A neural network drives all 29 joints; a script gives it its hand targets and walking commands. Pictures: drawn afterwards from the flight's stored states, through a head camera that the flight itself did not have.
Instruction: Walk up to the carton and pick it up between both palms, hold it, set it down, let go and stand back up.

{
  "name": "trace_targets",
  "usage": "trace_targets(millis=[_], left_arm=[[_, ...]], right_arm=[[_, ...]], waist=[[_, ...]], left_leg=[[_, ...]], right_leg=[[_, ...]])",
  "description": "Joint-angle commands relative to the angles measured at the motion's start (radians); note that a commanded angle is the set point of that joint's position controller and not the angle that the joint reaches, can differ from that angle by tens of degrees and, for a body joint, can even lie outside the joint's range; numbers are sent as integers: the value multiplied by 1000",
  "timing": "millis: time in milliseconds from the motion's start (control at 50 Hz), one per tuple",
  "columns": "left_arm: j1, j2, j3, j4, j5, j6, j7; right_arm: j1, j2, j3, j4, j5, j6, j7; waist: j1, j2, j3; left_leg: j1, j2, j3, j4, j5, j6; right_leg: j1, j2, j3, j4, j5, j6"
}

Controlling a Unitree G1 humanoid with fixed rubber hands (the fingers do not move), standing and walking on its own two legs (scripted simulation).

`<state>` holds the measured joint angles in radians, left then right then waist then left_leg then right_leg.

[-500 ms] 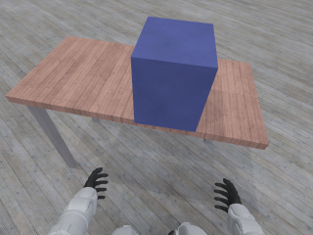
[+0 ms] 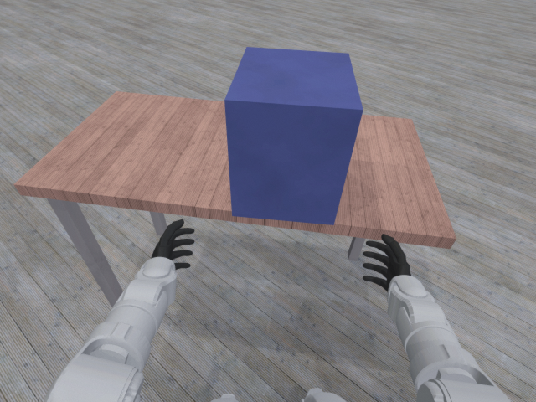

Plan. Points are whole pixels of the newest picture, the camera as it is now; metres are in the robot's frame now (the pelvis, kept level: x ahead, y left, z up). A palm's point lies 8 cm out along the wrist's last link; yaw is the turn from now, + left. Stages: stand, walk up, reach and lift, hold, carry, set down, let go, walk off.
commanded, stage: reach and lift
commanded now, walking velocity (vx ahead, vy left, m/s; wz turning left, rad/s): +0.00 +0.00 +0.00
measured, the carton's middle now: (289, 135) +0.61 -0.05 +0.10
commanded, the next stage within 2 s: none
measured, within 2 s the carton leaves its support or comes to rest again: neither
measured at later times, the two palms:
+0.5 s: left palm (171, 241) +0.38 +0.17 +0.04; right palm (405, 256) +0.34 -0.23 +0.04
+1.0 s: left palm (169, 215) +0.41 +0.17 +0.07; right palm (407, 220) +0.39 -0.24 +0.08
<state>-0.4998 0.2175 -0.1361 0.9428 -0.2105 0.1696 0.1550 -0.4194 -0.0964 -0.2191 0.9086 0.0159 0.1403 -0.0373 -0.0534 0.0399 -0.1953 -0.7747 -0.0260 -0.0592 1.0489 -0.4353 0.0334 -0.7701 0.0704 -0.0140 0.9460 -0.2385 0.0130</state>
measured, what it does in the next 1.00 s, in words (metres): shifts its weight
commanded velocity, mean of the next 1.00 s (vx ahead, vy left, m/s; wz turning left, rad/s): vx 0.00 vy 0.00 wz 0.00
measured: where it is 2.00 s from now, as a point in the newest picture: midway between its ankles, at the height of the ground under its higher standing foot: outside the picture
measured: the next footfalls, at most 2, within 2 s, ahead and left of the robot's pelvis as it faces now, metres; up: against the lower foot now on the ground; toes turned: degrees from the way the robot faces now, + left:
none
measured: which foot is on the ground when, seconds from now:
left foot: down 0.00-1.00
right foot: down 0.00-1.00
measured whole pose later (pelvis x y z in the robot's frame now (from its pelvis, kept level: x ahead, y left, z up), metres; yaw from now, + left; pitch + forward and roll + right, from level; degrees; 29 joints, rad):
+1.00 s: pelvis +0.07 +0.00 +0.05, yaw +2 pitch +14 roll +0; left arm -0.38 0.22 -0.18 0.86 -0.30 -0.31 0.14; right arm -0.39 -0.22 -0.06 1.00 0.25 -0.41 0.04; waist -0.08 0.01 -0.23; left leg -0.62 -0.06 -0.04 0.64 -0.26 0.04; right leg -0.60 0.02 0.01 0.63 -0.27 0.00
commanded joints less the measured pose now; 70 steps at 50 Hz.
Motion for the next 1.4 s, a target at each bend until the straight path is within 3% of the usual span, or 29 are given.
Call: trace_targets(millis=[0, 60, 100, 140, 180, 200, 220, 280, 320, 400, 440, 480, 500, 520, 560, 580, 660, 740, 860, 1000, 1040, 1060, 1100, 1140, 1180, 1240, 1260, 1360, 1380], left_arm=[[-360, 75, 26, 26, -37, -179, 11], [-497, 221, 99, -18, 16, -150, -48], [-544, 212, 55, -236, 24, -152, -34], [-541, 132, -2, -314, -38, -228, 5], [-515, 83, -55, -215, -79, -280, 38], [-485, 82, -75, -148, -87, -300, 39], [-403, 53, -78, -182, -83, -302, 42], [-361, 59, -43, -238, -69, -284, 33], [-330, 45, -64, -257, -77, -312, 18], [-346, 82, -21, -250, -64, -319, -5], [-343, 91, -24, -369, -74, -346, 2], [-272, 9, -88, -443, -88, -388, 28], [-257, 69, -19, -344, -63, -399, 12], [-196, 72, -14, -335, -51, -402, 7], [-195, 111, 34, -289, -56, -411, -9], [-294, 145, 15, -315, -57, -429, -4], [-388, 99, -33, -280, -122, -505, -7], [-138, 96, -13, -210, -95, -528, -21], [-227, 95, -15, -270, -91, -561, -22], [-225, 124, -1, -273, -68, -497, -25], [-329, 138, -18, -417, -82, -494, -4], [-276, 142, 26, -309, -64, -478, -15], [-494, 152, 16, -344, -74, -466, -4], [-475, 118, 8, -272, -75, -429, 1], [-410, 119, -5, -327, -83, -400, 1], [-482, 179, 70, -84, -63, -391, -32], [-566, 193, 37, -207, -107, -409, -18], [-616, 134, 6, -144, -119, -369, 20], [-721, 192, 37, -119, -136, -364, 16]], right_arm=[[-307, -240, -9, -37, -27, -149, 4], [-507, -80, -1, -53, -64, -201, 40], [-529, -71, -25, -117, -60, -228, 60], [-506, -102, -23, -201, 6, -265, 65], [-427, -197, -67, -97, 26, -273, 74], [-382, -227, -63, -4, 42, -289, 75], [-323, -274, -87, 6, 17, -313, 84], [-363, -248, -68, -85, 28, -376, 87], [-342, -221, -35, -108, 43, -417, 81], [-338, -275, -14, -64, 78, -450, 71], [-337, -258, 17, -170, 115, -475, 71], [-287, -237, 26, -239, 143, -527, 95], [-270, -214, 59, -171, 159, -533, 92], [-211, -262, 44, -159, 153, -544, 97], [-228, -334, 26, -111, 153, -543, 100], [-320, -326, 43, -122, 161, -552, 103], [-373, -235, 87, -177, 181, -576, 95], [-188, -280, 128, -92, 212, -608, 100], [-269, -256, 129, -112, 225, -620, 86], [-281, -281, 159, -86, 267, -577, 61], [-328, -310, 133, -164, 270, -571, 65], [-281, -265, 153, -110, 256, -556, 54], [-509, -292, 100, -120, 230, -530, 56], [-492, -297, 106, -125, 215, -488, 57], [-441, -322, 122, -122, 261, -477, 51], [-501, -290, 139, 38, 228, -442, 49], [-580, -328, 113, -43, 264, -453, 50], [-642, -339, 128, -49, 245, -404, 68], [-790, -353, 122, -81, 242, -396, 69]], waist=[[-63, 32, -198], [-25, -349, -243], [-24, -275, -391], [-14, 20, -479], [-43, 228, -508], [-64, 267, -499], [-98, 221, -502], [-73, 104, -504], [-52, 30, -463], [-48, 81, -360], [-35, 57, -417], [-36, 56, -468], [5, 20, -434], [0, 48, -421], [-8, 7, -385], [22, 15, -365], [-19, -92, -414], [-34, -72, -463], [-51, -91, -457], [-50, -22, -465], [-69, -23, -549], [-60, -59, -493], [-56, -30, -506], [-52, -31, -446], [-58, 33, -516], [-39, -21, -431], [-46, 39, -492], [-53, -24, -557], [-20, -59, -624]], left_leg=[[-302, 103, -58, -481, -322, 8], [198, -75, 3, -114, 122, -7], [375, -97, -10, -110, 196, -26], [125, -3, -30, -293, 25, -13], [-112, 89, -125, -430, -306, -17], [-116, 97, -127, -441, -292, -24], [-7, 92, -132, -428, -231, -44], [172, 48, -88, -368, 84, -73], [157, 46, -75, -371, 104, -69], [158, 58, -77, -412, 39, -76], [223, 51, -89, -414, 30, -72], [333, 56, -88, -389, 216, -87], [317, 47, -78, -395, 246, -82], [334, 48, -86, -422, 212, -89], [312, 56, -90, -446, 159, -82], [295, 53, -83, -452, 131, -78], [264, 34, -63, -437, 167, -30], [378, 9, -54, -430, 399, -47], [350, -4, -49, -458, 442, -46], [414, -25, -40, -467, 497, -62], [483, -25, -46, -465, 512, -56], [420, -31, -43, -464, 512, -44], [343, -24, -48, -499, 391, -44], [378, -4, -46, -491, 318, -45], [506, -6, -49, -472, 433, -66], [421, -15, -41, -488, 387, -58], [445, -10, -40, -488, 396, -71], [492, 3, -52, -463, 405, -67], [447, -1, -50, -471, 388, -52]], right_leg=[[531, 51, -74, -38, -15, -10], [19, -204, 240, -360, -489, -39], [-125, -204, 259, -363, -406, -56], [173, -81, 98, -160, -85, -46], [423, 13, -9, -4, 53, -22], [420, 21, -40, 0, 77, -25], [336, 21, -48, -26, 66, -40], [165, -26, -1, -177, -8, -45], [174, -40, 16, -205, -8, -29], [180, -32, 7, -220, -4, -11], [179, -29, 9, -206, 10, -17], [179, -28, 20, -239, 71, -36], [183, -42, 40, -258, 87, -26], [186, -39, 28, -261, 100, -19], [227, -31, 34, -266, 57, -6], [189, -38, 36, -274, 55, -8], [217, -64, 57, -295, 44, 6], [336, -83, 78, -324, 276, 13], [390, -75, 89, -348, 327, 12], [423, -75, 91, -375, 446, 12], [369, -70, 87, -382, 413, 14], [431, -84, 96, -370, 472, 16], [396, -80, 81, -372, 333, 17], [309, -71, 68, -410, 207, 7], [291, -64, 60, -406, 291, -3], [329, -68, 61, -411, 294, 10], [314, -68, 56, -403, 277, 10], [248, -52, 47, -409, 261, -14], [282, -61, 49, -397, 274, 7]])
